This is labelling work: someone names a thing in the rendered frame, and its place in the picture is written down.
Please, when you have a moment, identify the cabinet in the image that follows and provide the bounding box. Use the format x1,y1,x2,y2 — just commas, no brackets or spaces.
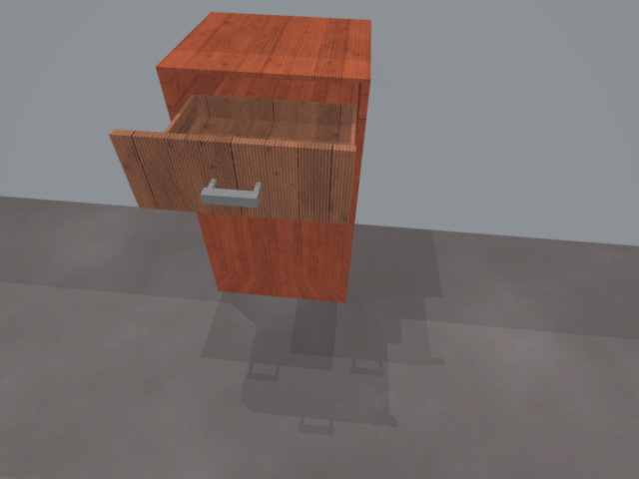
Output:
156,12,371,302

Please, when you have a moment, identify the drawer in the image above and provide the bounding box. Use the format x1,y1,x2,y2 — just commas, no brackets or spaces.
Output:
109,95,356,225

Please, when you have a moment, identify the handle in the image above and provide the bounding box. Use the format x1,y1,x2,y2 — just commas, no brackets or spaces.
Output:
201,179,262,208

